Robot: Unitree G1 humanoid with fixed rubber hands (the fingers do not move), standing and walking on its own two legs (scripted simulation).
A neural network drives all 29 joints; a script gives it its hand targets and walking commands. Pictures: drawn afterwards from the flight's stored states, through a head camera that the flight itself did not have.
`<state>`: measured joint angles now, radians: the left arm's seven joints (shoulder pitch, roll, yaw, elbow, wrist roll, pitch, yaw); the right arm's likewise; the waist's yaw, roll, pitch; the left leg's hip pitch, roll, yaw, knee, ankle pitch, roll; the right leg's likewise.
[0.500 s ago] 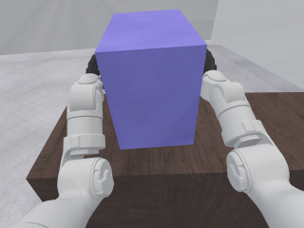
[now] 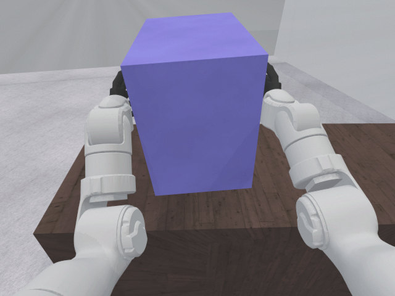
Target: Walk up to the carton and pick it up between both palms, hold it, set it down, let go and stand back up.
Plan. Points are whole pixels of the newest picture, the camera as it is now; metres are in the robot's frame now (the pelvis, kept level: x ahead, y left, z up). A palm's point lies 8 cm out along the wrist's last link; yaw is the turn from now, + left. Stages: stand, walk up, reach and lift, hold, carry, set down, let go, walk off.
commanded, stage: hold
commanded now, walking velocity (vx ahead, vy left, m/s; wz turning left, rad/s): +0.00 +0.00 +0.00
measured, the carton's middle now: (195, 98) +0.43 +0.01 +0.26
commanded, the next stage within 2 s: none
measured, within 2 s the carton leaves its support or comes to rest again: neither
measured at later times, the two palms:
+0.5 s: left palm (120, 104) +0.37 +0.16 +0.27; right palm (270, 98) +0.37 -0.13 +0.28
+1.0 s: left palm (120, 101) +0.37 +0.16 +0.28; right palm (271, 95) +0.37 -0.13 +0.29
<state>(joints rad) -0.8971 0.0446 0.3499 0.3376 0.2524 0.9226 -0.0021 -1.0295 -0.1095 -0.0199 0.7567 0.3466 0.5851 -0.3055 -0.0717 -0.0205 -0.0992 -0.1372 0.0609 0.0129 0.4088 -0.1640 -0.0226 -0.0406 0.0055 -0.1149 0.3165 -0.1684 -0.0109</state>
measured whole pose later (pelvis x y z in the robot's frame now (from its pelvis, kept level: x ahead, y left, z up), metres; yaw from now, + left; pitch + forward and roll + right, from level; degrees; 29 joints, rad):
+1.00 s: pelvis +0.00 +0.00 +0.00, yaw +0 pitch -6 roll -2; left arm -0.92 0.06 0.36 0.36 0.24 0.93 -0.01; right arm -1.05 -0.11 -0.02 0.76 0.35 0.63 -0.32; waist -0.07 -0.01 -0.12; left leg -0.14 0.06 0.00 0.41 -0.17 -0.03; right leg -0.04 0.01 -0.12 0.32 -0.18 -0.02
